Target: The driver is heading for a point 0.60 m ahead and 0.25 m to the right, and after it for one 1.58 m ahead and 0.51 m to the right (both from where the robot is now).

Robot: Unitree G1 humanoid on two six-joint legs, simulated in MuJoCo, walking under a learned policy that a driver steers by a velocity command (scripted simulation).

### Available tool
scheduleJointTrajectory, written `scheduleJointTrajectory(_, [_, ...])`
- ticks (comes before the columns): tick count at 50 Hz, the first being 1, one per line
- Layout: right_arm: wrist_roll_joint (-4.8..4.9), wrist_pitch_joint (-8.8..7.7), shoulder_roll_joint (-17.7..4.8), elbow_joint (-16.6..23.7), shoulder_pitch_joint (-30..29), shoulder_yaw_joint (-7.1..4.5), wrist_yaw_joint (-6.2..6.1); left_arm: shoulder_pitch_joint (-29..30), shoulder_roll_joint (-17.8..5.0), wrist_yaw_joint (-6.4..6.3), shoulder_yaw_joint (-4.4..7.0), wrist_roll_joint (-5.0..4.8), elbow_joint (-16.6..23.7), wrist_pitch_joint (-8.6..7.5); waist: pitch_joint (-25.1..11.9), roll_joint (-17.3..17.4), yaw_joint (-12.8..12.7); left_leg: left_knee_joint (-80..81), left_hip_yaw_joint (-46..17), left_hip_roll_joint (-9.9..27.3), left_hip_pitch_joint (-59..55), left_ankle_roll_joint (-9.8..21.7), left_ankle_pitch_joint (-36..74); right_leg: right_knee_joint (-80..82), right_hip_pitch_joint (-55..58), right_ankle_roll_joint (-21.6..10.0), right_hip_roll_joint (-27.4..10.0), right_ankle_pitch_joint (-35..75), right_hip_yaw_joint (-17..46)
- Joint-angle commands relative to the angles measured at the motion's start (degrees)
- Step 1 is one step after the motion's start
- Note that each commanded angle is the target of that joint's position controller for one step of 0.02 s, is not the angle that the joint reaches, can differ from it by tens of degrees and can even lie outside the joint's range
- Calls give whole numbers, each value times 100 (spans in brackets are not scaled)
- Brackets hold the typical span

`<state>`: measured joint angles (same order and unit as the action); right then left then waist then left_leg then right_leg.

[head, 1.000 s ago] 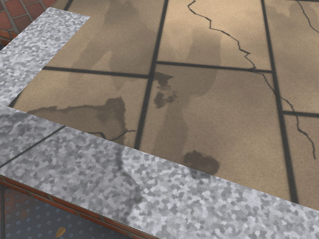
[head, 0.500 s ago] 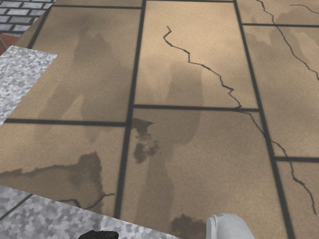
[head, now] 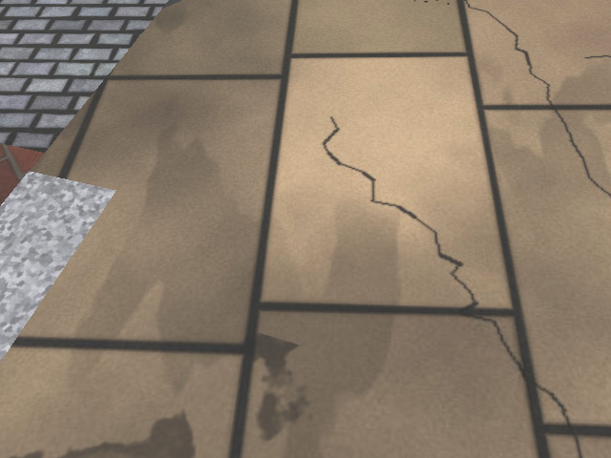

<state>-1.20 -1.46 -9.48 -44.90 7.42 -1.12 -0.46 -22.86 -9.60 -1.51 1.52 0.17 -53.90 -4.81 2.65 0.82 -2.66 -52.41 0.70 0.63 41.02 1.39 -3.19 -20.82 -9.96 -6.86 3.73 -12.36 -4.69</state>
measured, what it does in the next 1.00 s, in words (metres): steps on the spot, turning right: left foot, then right foot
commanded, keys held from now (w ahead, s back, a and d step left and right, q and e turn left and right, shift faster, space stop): e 0.92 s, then no key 0.02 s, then w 0.06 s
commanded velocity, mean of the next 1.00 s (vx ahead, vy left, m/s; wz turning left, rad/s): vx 0.03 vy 0.00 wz -0.51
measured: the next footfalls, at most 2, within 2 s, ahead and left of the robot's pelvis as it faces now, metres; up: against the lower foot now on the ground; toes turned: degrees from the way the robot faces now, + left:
left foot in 0.24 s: +0.19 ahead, +0.09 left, +0.00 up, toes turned -9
right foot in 0.68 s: +0.06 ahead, -0.11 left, +0.00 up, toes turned -25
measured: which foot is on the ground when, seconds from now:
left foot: up 0.00-0.22, down 0.24-0.68, up 0.70-1.00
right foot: down 0.00-0.24, up 0.26-0.66, down 0.68-1.00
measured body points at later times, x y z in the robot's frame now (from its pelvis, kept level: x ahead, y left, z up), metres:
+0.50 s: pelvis +0.08 +0.02 -0.01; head +0.10 +0.03 +0.44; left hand +0.29 +0.25 -0.12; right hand +0.14 -0.26 -0.10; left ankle +0.15 +0.09 -0.75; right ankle +0.02 -0.10 -0.66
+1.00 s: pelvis +0.06 -0.01 +0.00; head +0.07 -0.04 +0.44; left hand +0.31 +0.15 -0.09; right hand +0.05 -0.31 -0.12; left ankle +0.14 +0.10 -0.68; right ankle +0.03 -0.09 -0.75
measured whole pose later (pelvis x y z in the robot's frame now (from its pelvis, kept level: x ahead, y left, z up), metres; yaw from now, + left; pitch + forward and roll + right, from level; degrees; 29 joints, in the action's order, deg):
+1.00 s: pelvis +0.06 -0.01 +0.00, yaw -34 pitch +2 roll +2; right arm -1.8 3.2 -15.2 -38.3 9.9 -3.2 -0.8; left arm -15.5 -14.2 -0.9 3.5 1.4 -34.8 1.0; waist -0.2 1.4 -1.4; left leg -55.6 -0.8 -0.3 29.4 -2.1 -21.5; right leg -25.9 -16.4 -3.6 4.9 -11.4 7.5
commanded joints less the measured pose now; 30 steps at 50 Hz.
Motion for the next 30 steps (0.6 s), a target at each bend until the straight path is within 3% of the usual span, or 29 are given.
scheduleJointTrajectory(1, [-14,49,-268,255,-24,-71,-20,-455,-796,-107,194,23,360,57,-700,-651,1,409,267,-203,-156,-158,49,-127,1356,171,-1106,5581,798])
scheduleJointTrajectory(4, [4,72,-357,366,-243,-75,-98,-513,-835,-117,244,95,530,173,-499,-862,-17,624,94,-133,-120,-227,-523,-349,1463,-187,-1346,5649,1192])
scheduleJointTrajectory(7, [72,23,-525,427,-269,-106,-156,-422,-945,-126,323,145,711,233,-373,-721,3,985,-57,-148,-445,-166,-1056,-603,1401,-469,-1456,5617,1625])
scheduleJointTrajectory(10, [121,-36,-615,308,349,-145,-239,78,-1132,-84,412,52,973,282,-400,-571,327,2207,-23,-321,-1765,-2,-1008,-1143,852,-259,-1145,5424,1757])
scheduleJointTrajectory(11, [55,-81,-704,246,771,-189,-290,355,-1153,-51,429,-60,1094,276,-577,-394,587,2884,-145,-163,-2825,89,45,-1667,284,-22,-913,4947,1701])
scheduleJointTrajectory(12, [-62,-123,-1173,279,1285,-307,-367,439,-911,-25,346,-184,1406,239,-1235,401,718,2805,-1205,1148,-4326,496,2536,-2934,-720,240,-532,2706,1449])
scheduleJointTrajectory(13, [67,-32,-1457,431,1009,-349,-343,-203,-628,-39,327,-203,1497,321,-1708,1676,361,2744,-2687,2603,-4847,1682,5333,-4481,-1838,480,659,-2654,648])
scheduleJointTrajectory(14, [121,15,-1010,525,935,-251,-289,-407,-941,-86,410,43,1204,481,-1688,729,244,2838,-2616,2527,-4169,1882,4481,-5231,-1760,520,275,-2715,861])
scheduleJointTrajectory(15, [72,18,-674,659,543,-152,-296,-89,-1011,-60,454,102,1185,569,-1058,200,161,3040,-2039,2159,-3556,1687,3216,-5375,-1852,615,118,-2244,950])
scheduleJointTrajectory(16, [32,40,-573,750,185,-99,-318,180,-1007,-28,463,120,1281,637,-677,118,63,3317,-1569,1813,-3107,1394,2109,-5205,-1918,700,-44,-1926,930])
scheduleJointTrajectory(18, [-3,33,-669,827,62,-95,-366,318,-1019,44,481,157,1407,791,-470,655,12,3557,-888,1344,-2674,1155,1442,-5172,-1812,909,-65,-1422,794])
scheduleJointTrajectory(19, [-26,29,-740,858,100,-114,-362,284,-1020,67,488,125,1431,850,-560,658,4,3566,-688,1298,-2624,1171,1413,-5240,-1753,965,-18,-1267,734])
scheduleJointTrajectory(21, [-58,15,-870,921,188,-153,-343,410,-1008,104,484,78,1550,910,-669,556,31,3616,-512,1366,-2674,1254,1068,-5148,-1801,1028,-45,-1138,686])
scheduleJointTrajectory(25, [-59,38,-1045,990,362,-229,-302,913,-943,219,413,110,1882,965,-539,678,201,3782,-364,1502,-2888,1242,-270,-4199,-2011,1025,-313,-1048,566])
scheduleJointTrajectory(28, [-99,72,-1192,1042,389,-298,-238,1170,-817,317,319,96,2105,935,-559,782,318,3633,-58,1529,-2806,1133,-578,-3093,-1523,885,-437,-1282,336])
scheduleJointTrajectory(30, [-128,117,-1293,1030,465,-357,-186,1205,-876,332,319,76,2187,878,-663,855,393,3456,39,1606,-2824,1088,-638,-2527,-1178,740,-386,-1477,124])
